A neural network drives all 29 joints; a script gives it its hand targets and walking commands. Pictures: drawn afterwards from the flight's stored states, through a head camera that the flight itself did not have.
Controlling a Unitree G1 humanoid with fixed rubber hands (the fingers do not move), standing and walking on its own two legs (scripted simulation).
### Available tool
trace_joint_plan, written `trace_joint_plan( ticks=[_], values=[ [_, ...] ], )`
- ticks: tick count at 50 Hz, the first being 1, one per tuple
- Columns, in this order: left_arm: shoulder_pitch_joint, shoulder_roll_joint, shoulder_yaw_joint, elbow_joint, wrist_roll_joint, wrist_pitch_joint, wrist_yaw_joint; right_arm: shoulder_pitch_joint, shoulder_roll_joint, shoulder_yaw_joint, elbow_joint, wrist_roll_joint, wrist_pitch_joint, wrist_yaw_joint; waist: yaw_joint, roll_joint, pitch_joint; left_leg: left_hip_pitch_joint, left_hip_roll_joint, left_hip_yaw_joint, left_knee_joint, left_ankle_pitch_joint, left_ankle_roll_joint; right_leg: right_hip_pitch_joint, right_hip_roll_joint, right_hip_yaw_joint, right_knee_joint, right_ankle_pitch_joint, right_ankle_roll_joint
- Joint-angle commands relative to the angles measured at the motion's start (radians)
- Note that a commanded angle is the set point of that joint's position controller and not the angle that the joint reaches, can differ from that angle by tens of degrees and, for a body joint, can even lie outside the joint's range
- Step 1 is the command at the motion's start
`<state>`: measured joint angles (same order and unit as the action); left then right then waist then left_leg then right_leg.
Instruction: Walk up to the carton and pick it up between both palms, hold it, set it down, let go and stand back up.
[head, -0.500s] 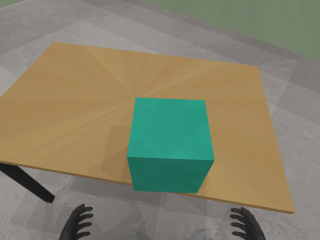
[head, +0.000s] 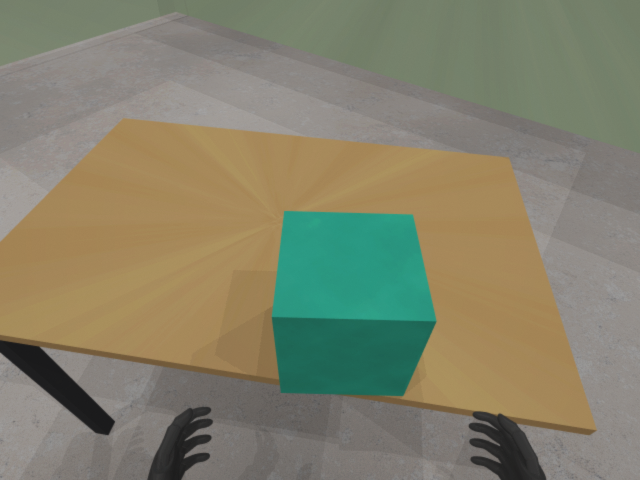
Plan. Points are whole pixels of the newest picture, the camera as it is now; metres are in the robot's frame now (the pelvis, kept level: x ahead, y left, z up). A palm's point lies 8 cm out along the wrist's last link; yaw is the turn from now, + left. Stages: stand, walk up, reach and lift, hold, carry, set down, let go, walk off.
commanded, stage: reach and lift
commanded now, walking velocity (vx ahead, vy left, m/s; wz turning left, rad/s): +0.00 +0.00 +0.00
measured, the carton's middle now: (345, 305) +0.36 -0.02 -0.02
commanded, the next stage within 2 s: none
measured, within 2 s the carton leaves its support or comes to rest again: neither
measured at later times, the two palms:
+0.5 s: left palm (182, 450) +0.16 +0.18 -0.01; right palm (524, 449) +0.17 -0.22 -0.02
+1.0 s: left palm (184, 355) +0.25 +0.18 +0.05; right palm (522, 362) +0.25 -0.22 +0.04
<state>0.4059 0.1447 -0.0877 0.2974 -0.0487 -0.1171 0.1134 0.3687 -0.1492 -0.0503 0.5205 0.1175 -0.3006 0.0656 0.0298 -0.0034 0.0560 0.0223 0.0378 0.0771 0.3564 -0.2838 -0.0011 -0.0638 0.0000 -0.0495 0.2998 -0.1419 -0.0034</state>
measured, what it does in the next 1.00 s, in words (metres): stands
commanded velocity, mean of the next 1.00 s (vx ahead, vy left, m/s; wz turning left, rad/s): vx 0.00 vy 0.00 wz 0.00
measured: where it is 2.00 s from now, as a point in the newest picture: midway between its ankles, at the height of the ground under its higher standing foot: outside the picture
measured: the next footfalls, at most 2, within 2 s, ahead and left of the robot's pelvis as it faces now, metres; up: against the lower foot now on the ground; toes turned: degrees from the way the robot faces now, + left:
none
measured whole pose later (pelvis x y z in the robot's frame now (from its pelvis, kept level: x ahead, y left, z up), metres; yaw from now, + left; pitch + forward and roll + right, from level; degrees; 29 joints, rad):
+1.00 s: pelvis -0.01 -0.01 +0.00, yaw +0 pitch -3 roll +0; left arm 0.07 0.16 -0.01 -0.01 -0.14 0.24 0.09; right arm 0.09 -0.18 -0.03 0.15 0.23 0.03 -0.07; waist 0.01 -0.01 0.05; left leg -0.01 0.04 0.07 0.31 -0.24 -0.01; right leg -0.12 0.00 -0.05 0.30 -0.13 -0.01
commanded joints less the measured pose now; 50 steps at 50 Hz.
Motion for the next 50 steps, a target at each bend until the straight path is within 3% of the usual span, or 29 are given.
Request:
trace_joint_plan(
  ticks=[1, 11, 23, 30, 36, 43, 50],
  values=[
    [-0.070, 0.046, 0.003, -0.162, -0.017, -0.071, 0.016, -0.036, -0.109, -0.046, -0.183, 0.009, -0.042, -0.002, 0.000, 0.025, -0.012, -0.189, -0.015, -0.036, -0.080, 0.293, -0.064, 0.113, 0.031, 0.062, -0.009, 0.066, -0.070],
    [-0.160, 0.070, -0.020, -0.143, -0.077, -0.138, 0.034, -0.091, -0.077, -0.021, -0.288, 0.016, -0.023, -0.017, 0.009, -0.002, -0.012, -0.276, -0.022, -0.026, -0.101, 0.077, -0.035, 0.103, 0.007, 0.088, 0.020, -0.043, -0.061],
    [-0.270, 0.114, -0.008, -0.132, -0.118, -0.157, 0.013, -0.189, -0.032, 0.005, -0.347, 0.023, 0.002, -0.060, 0.001, -0.015, -0.053, -0.291, -0.040, -0.023, -0.080, 0.042, -0.016, 0.113, -0.016, 0.115, 0.027, -0.063, -0.047],
    [-0.364, 0.142, 0.009, -0.220, -0.139, -0.056, 0.010, -0.272, -0.040, 0.007, -0.415, 0.035, 0.085, -0.087, -0.002, -0.004, -0.116, -0.284, -0.042, -0.026, -0.088, 0.080, -0.015, 0.130, -0.017, 0.110, 0.030, -0.005, -0.037],
    [-0.431, 0.124, 0.025, -0.318, -0.136, 0.085, 0.006, -0.334, -0.063, -0.005, -0.472, 0.056, 0.170, -0.103, -0.014, 0.002, -0.140, -0.243, -0.039, -0.034, -0.093, 0.157, -0.023, 0.114, -0.004, 0.093, 0.022, 0.057, -0.033],
    [-0.463, 0.090, 0.083, -0.442, -0.100, 0.243, -0.007, -0.394, -0.102, -0.013, -0.538, 0.093, 0.244, -0.125, -0.014, 0.006, -0.191, -0.155, -0.041, -0.047, -0.086, 0.312, -0.038, 0.139, 0.018, 0.073, 0.008, 0.192, -0.024],
    [-0.546, 0.070, 0.125, -0.509, -0.087, 0.355, -0.024, -0.487, -0.136, -0.018, -0.570, 0.118, 0.303, -0.133, -0.017, 0.011, -0.211, -0.112, -0.042, -0.047, -0.084, 0.336, -0.042, 0.114, 0.027, 0.059, -0.003, 0.195, -0.022]
  ],
)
